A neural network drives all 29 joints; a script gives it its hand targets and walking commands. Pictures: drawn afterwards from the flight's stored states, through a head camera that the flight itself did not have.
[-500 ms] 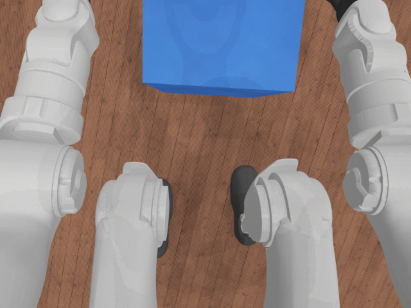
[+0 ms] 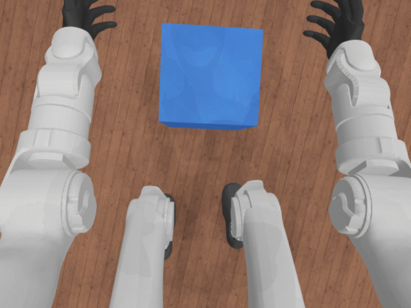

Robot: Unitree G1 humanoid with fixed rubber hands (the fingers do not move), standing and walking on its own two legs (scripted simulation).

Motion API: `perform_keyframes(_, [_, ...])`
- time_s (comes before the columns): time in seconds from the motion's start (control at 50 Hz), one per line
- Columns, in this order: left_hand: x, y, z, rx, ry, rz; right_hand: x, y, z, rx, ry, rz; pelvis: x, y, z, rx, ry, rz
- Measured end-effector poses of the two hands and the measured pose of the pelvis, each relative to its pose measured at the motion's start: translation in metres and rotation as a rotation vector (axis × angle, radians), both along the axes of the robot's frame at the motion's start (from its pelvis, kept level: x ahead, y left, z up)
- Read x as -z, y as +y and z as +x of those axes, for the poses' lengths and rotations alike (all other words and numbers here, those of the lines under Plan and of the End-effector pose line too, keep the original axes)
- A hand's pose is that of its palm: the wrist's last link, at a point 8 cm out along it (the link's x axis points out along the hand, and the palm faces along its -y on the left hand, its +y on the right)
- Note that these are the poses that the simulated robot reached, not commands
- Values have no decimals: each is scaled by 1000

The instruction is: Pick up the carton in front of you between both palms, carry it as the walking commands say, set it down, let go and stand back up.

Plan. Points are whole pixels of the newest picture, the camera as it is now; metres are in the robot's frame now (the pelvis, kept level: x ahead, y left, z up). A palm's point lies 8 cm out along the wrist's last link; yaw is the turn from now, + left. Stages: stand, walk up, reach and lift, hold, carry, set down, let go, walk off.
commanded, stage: set down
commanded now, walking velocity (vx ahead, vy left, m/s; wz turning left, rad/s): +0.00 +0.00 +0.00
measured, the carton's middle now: (207, 87) +0.52 -0.04 -0.38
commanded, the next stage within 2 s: let go in 0.38 s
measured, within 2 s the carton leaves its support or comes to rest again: neither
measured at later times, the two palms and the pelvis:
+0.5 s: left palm out of the picture +0.55 +0.17 +0.04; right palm out of the picture +0.52 -0.24 +0.04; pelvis +0.03 +0.00 +0.14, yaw +0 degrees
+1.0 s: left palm out of the picture +0.39 +0.20 +0.14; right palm out of the picture +0.36 -0.25 +0.15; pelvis +0.09 -0.01 +0.24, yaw -1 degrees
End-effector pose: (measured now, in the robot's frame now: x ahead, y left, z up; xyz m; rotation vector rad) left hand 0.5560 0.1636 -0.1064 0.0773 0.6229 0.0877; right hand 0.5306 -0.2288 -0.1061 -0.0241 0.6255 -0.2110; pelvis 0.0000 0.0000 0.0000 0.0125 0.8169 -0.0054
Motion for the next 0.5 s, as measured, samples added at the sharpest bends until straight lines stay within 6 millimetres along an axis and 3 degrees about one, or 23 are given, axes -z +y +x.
perform_keyframes(0.32, [-104,1,-1,20,0,-5,-103,-6,-4,-7,-3,9,-93,-1,17,3,14,3])
perform_keyframes(0.5, [-144,2,-11,35,23,29,-143,-7,-13,-39,23,-17,-139,-4,26,3,-11,4])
